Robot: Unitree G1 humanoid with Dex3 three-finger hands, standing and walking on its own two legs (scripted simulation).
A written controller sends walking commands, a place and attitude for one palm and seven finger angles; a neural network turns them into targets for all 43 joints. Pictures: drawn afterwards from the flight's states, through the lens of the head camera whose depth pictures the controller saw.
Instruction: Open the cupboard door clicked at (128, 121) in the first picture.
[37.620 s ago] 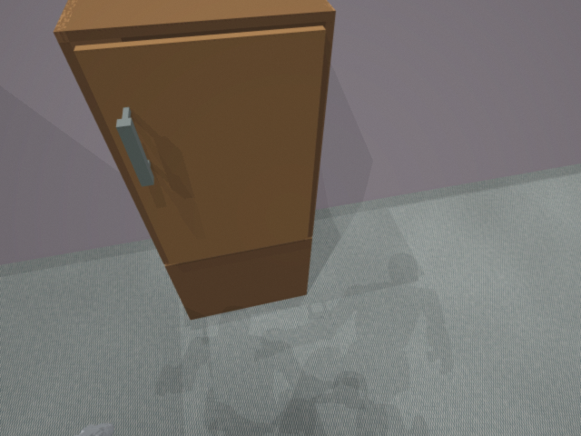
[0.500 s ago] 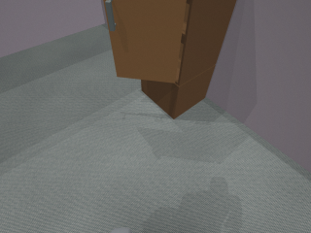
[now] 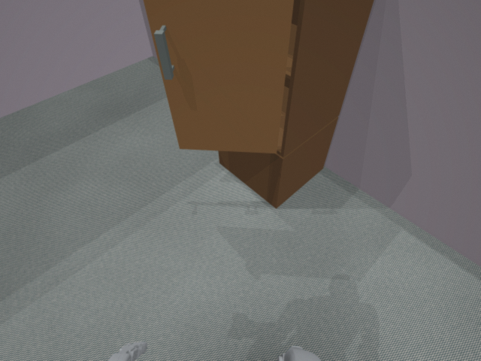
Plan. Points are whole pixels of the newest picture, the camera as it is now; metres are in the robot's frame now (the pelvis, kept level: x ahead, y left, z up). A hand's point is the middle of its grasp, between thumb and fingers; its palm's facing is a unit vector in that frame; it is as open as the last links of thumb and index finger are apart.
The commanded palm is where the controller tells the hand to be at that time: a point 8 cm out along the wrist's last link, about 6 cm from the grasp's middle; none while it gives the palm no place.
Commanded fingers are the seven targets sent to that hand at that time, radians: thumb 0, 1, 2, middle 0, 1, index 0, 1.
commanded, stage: take the last steps up to it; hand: left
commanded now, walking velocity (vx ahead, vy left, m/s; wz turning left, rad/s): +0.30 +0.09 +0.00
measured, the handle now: (166, 52) +0.91 +0.24 +0.06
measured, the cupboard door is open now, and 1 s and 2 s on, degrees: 42 42 42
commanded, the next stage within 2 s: come to a stop and stand still in 0.64 s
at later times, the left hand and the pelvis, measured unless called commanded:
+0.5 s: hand out of the picture +0.14 +0.24 -0.18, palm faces +0.09 -0.98 -0.18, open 7.3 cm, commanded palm none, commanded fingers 0.00 0.90 0.90 -0.20 -0.30 -0.20 -0.30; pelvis +0.18 +0.06 -0.01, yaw +0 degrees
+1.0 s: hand (152, 236) +0.42 +0.24 -0.17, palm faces -0.03 -0.98 -0.20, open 7.4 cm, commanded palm none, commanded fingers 0.00 0.90 0.90 -0.20 -0.30 -0.20 -0.30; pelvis +0.32 +0.07 +0.00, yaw +0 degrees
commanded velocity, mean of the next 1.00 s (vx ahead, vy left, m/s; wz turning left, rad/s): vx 0.09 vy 0.05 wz -0.02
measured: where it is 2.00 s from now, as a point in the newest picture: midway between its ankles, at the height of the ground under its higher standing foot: (229, 349)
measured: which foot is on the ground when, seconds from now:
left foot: down 0.00-0.06, up 0.08-0.44, down 0.46-1.00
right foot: up 0.00-0.04, down 0.06-0.46, up 0.48-0.80, down 0.82-1.00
